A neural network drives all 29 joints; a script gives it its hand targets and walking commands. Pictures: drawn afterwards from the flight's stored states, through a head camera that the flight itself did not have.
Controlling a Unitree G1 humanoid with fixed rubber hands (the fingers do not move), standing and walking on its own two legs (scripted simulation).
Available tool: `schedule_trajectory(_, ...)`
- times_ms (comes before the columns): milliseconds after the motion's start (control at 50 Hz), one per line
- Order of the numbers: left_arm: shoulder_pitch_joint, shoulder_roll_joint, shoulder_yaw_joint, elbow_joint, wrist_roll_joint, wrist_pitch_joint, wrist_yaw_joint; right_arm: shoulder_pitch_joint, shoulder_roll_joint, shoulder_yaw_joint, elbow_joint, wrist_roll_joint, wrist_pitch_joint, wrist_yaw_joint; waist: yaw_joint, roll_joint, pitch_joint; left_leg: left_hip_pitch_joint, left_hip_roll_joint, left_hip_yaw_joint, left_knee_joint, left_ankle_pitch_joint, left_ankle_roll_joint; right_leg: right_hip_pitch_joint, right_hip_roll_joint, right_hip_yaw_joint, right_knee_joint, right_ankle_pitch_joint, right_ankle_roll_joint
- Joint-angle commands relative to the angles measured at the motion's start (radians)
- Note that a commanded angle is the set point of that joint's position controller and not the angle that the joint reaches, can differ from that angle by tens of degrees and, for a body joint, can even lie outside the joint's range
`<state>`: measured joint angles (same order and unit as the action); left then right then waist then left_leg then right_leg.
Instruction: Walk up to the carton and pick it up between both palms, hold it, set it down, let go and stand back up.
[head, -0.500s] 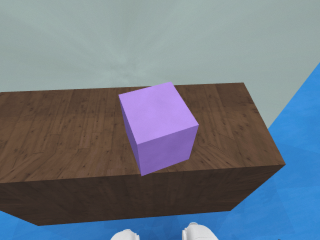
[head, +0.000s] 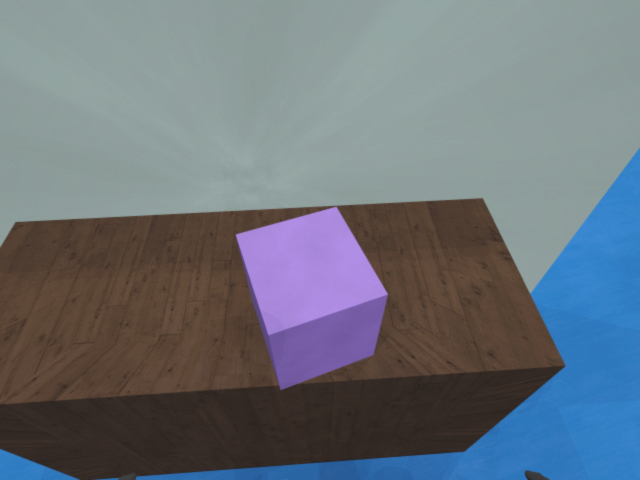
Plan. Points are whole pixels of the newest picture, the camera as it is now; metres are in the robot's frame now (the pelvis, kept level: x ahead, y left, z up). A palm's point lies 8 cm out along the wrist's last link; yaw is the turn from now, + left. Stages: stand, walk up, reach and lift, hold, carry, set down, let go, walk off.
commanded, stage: walk up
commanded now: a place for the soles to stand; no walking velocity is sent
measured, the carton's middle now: (308, 298) +0.41 +0.02 -0.07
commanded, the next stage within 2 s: stand in 1.50 s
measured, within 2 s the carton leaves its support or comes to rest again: neither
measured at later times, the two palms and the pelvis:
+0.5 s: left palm out of the picture +0.11 +0.28 -0.10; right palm out of the picture +0.10 -0.30 -0.11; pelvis +0.03 -0.01 +0.02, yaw +0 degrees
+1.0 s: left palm out of the picture +0.14 +0.26 -0.10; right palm out of the picture +0.11 -0.31 -0.11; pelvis +0.05 -0.02 +0.02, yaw -1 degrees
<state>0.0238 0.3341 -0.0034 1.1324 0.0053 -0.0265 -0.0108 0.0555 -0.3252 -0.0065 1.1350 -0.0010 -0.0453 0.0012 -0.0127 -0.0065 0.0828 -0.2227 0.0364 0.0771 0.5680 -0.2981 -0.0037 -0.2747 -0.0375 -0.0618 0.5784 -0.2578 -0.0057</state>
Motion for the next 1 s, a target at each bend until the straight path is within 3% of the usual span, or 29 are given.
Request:
schedule_trajectory(0,-0.072,0.236,0.048,-0.045,-0.001,-0.022,0.011,-0.055,-0.251,-0.042,-0.041,0.0,-0.022,-0.013,0.007,-0.005,-0.141,0.033,0.098,-0.121,-0.197,0.141,0.046,0.103,-0.113,0.143,-0.194,0.13,-0.035)
schedule_trajectory(180,-0.08,0.228,0.051,-0.022,0.0,-0.017,0.007,-0.059,-0.246,-0.037,-0.025,-0.004,-0.015,-0.011,0.002,0.005,-0.14,0.097,0.108,-0.106,-0.278,0.174,0.032,0.149,-0.105,0.13,-0.284,0.137,-0.014)
schedule_trajectory(340,-0.061,0.23,0.057,-0.021,0.002,-0.016,0.009,-0.044,-0.24,-0.038,-0.032,-0.004,-0.011,-0.015,0.004,0.005,-0.139,0.119,0.117,-0.096,-0.296,0.236,0.023,0.184,-0.105,0.123,-0.298,0.224,-0.009)
schedule_trajectory(980,-0.018,0.222,0.073,-0.058,0.005,-0.006,0.02,-0.013,-0.219,-0.053,-0.068,-0.013,0.013,-0.024,0.004,0.008,-0.13,0.156,0.122,-0.058,-0.279,0.303,0.013,0.227,-0.095,0.136,-0.285,0.37,-0.025)
